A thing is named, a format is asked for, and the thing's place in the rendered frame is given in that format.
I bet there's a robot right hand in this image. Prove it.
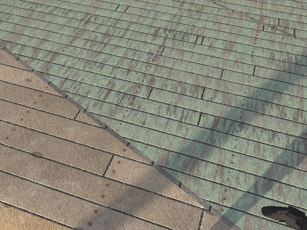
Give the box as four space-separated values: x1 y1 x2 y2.
261 206 307 230

